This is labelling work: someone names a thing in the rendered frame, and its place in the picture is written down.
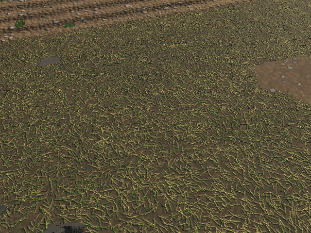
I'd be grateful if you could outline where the robot left hand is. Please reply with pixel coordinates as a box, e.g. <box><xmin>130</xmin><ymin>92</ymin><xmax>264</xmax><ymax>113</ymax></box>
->
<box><xmin>43</xmin><ymin>222</ymin><xmax>85</xmax><ymax>233</ymax></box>

